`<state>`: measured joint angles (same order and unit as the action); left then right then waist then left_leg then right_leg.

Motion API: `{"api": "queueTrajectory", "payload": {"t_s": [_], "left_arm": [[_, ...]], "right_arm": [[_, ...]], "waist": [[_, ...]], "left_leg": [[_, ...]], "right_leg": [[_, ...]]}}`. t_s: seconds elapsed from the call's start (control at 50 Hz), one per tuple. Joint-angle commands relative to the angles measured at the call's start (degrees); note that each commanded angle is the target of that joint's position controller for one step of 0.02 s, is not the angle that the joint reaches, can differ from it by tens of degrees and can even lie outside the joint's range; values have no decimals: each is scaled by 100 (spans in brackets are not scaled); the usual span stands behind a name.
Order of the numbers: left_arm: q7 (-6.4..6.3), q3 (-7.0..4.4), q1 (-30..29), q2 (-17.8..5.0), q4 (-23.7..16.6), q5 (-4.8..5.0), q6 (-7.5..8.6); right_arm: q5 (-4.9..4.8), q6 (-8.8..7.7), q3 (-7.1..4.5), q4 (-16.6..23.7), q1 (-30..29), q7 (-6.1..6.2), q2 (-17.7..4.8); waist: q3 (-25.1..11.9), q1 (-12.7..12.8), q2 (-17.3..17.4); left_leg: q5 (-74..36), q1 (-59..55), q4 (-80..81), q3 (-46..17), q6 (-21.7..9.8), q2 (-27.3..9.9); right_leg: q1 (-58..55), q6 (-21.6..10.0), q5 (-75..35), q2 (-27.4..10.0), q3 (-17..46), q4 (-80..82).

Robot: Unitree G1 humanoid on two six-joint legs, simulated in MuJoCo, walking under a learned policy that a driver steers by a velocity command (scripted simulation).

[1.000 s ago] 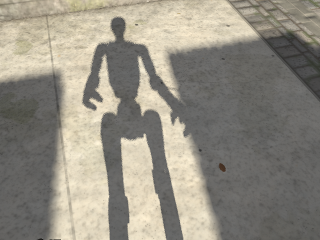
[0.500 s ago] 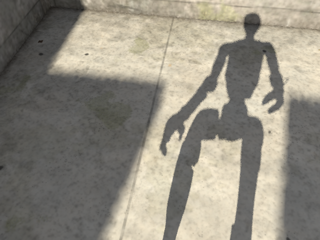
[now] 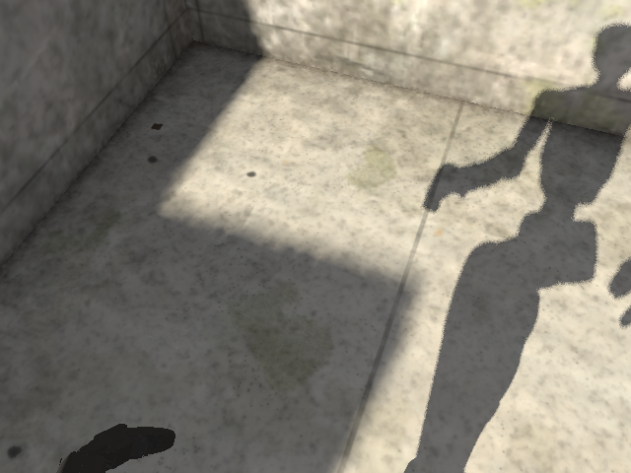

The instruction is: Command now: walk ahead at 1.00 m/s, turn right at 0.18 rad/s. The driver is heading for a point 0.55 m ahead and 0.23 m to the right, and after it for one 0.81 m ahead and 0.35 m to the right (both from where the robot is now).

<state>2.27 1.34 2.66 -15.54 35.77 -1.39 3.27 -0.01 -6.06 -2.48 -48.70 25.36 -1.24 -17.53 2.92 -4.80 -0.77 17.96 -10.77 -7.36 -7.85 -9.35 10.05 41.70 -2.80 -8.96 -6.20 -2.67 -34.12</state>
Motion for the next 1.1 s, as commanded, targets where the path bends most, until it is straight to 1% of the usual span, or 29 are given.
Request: {"api": "queueTrajectory", "payload": {"t_s": [0.02,0.06,0.1,0.12,0.14,0.18,0.2,0.26,0.34,0.44,0.48,0.5,0.52,0.54,0.56,0.58,0.62,0.7,0.8,0.84,0.88,0.9,0.92,0.94,0.96,0.98,1.0,1.04,1.1], "left_arm": [[15,-207,-355,-613,-236,37,79],[-21,-347,599,-913,72,81,46],[-138,-578,3086,-1266,855,93,-23],[-191,-791,3476,-1856,995,-39,-72],[-119,-751,2914,-1597,986,13,-112],[-83,-707,2227,-1109,890,83,-80],[-107,-662,2169,-944,937,71,-64],[-149,-598,2091,-917,1068,88,68],[-126,-712,2057,-1080,987,135,179],[-139,-821,2555,-1232,1126,224,146],[-197,-865,2527,-1432,1131,162,122],[-181,-900,2304,-1607,1085,135,134],[-162,-850,2053,-1395,975,103,207],[-205,-607,2159,-375,768,175,262],[-202,-497,2513,-442,441,336,195],[-245,-558,1855,-857,621,168,71],[-92,-585,1178,-807,560,32,-38],[132,-434,562,-276,72,-59,-330],[324,-227,-229,-208,-419,-111,-237],[351,-215,12,-230,-249,-155,-173],[272,-308,897,-538,89,-292,-132],[179,-411,1832,-748,428,-353,-91],[66,-498,2236,-1018,670,-369,-63],[-44,-635,1913,-1657,583,-332,-53],[-74,-736,2098,-1740,284,-135,-9],[-184,-714,1770,-1423,158,49,-68],[-212,-610,1275,-1095,234,129,-64],[-240,-422,876,-582,396,104,-15],[-132,-389,879,-651,719,0,70]], "right_arm": [[103,-81,-221,75,160,129,-1032],[322,43,-260,60,29,264,-1213],[455,194,-281,233,-701,350,-1275],[241,117,-111,542,-499,257,-578],[205,-58,16,713,-417,144,-390],[261,-199,114,951,-1251,115,-663],[330,-185,153,1032,-1463,91,-623],[507,123,284,1282,-1509,31,-411],[308,147,460,1843,-2813,-96,-222],[208,100,412,1967,-3174,-35,-300],[213,55,253,1770,-2489,76,-629],[192,19,140,1547,-1566,156,-822],[255,-12,-31,1322,-330,281,-1174],[473,-6,-180,1176,527,379,-1553],[405,72,-290,1159,113,318,-1824],[366,110,-198,1282,-503,288,-1077],[363,103,-61,1090,-746,240,-495],[130,-64,15,478,-331,137,-146],[94,-199,1,381,-906,130,-327],[50,-230,-96,269,-652,154,-784],[-2,-156,-163,235,-532,204,-1168],[-45,-135,-159,229,-564,246,-1180],[-87,-95,-153,195,-514,247,-1104],[-4,-23,-27,330,157,241,-361],[-260,123,50,460,763,295,-454],[-123,193,25,467,168,315,-770],[-75,230,50,499,-30,283,-660],[149,415,123,469,-299,256,-483],[153,577,138,399,-179,261,-120]], "waist": [[42,158,303],[-567,725,682],[-1380,2031,525],[-1710,1705,-1053],[-1977,1183,-1487],[-862,990,145],[-440,806,479],[180,286,246],[550,572,27],[44,988,-166],[-572,663,-154],[-1112,117,-145],[-1766,-472,-36],[-2498,-476,1240],[-3121,-27,2473],[-1969,-98,1181],[-818,-8,308],[-222,365,655],[447,731,277],[262,797,355],[-420,1228,526],[-891,1633,606],[-1026,1766,403],[-1500,1048,-1220],[-3514,1079,-1099],[-3267,1148,-237],[-2135,783,-76],[-1012,421,390],[-898,178,352]], "left_leg": [[-5890,427,-64,296,160,-1582],[-8009,-66,-1467,562,359,-1833],[-7654,1102,-4898,1001,496,-1676],[-3035,3846,-7857,1002,872,-780],[699,5352,-8491,428,889,-132],[-208,5535,-7675,-54,736,-970],[-236,5271,-7158,46,723,-1147],[90,4921,-6112,246,975,-1432],[-1620,3956,-3693,760,1240,-1431],[-2456,3258,-2363,789,1076,-1074],[-1563,2312,-2112,785,956,-781],[-1233,1228,-2102,700,878,-885],[-184,-208,-2368,129,720,-1584],[1462,-1686,-2139,-1880,451,-3369],[2277,-1842,-1065,-4562,-123,-4076],[2640,-977,-891,-3593,-6,-3555],[495,351,-887,-1667,218,-3018],[-1647,1085,-619,58,477,-2735],[-3893,2360,-115,1883,669,-2040],[-5167,2357,-525,1998,652,-2031],[-6322,2090,-2032,1960,639,-2208],[-6008,2256,-3270,1965,667,-2188],[-4007,2639,-4847,2066,775,-1751],[1761,3980,-7615,2035,956,-935],[1826,4811,-8903,597,902,-853],[858,4615,-8558,479,893,-1132],[591,4635,-7918,571,930,-1338],[633,4229,-6995,578,1007,-1508],[483,3213,-5774,678,1024,-1456]], "right_leg": [[-1366,-346,213,634,-453,359],[-2139,-510,1182,1145,-511,160],[-4414,-840,1911,1016,-188,212],[-6314,-1780,3252,-240,2242,-49],[-6636,-2237,3687,-941,5174,1455],[-5175,-1951,3732,-807,4325,1958],[-4317,-1744,3370,-539,3849,2087],[-2775,-1628,2841,61,3067,2422],[-1533,-1342,1805,595,2367,2907],[-2976,-865,-415,464,2456,2201],[-3498,-622,-1944,474,2435,954],[-3276,-505,-2005,611,2347,-235],[-2462,-460,-1042,807,2171,-1744],[-1001,-453,3318,1245,1523,-3643],[40,-398,3714,1238,1042,-4809],[507,-432,2992,715,892,-4830],[348,-331,2511,389,737,-4321],[572,-263,2540,17,616,-4023],[-781,-209,896,408,-150,-1288],[-1953,-242,546,914,-538,-512],[-3286,-481,702,1269,-389,-176],[-4256,-713,408,1202,2,-13],[-4845,-770,-115,897,291,415],[-6078,-1044,-4898,-804,1833,-512],[-7495,-2173,-6179,-2048,3530,-407],[-6565,-1993,-5019,-1589,3170,168],[-5410,-1855,-4011,-1305,2720,583],[-3829,-1597,-3421,-895,2208,1119],[-2680,-1397,-3621,-640,1538,1486]]}}
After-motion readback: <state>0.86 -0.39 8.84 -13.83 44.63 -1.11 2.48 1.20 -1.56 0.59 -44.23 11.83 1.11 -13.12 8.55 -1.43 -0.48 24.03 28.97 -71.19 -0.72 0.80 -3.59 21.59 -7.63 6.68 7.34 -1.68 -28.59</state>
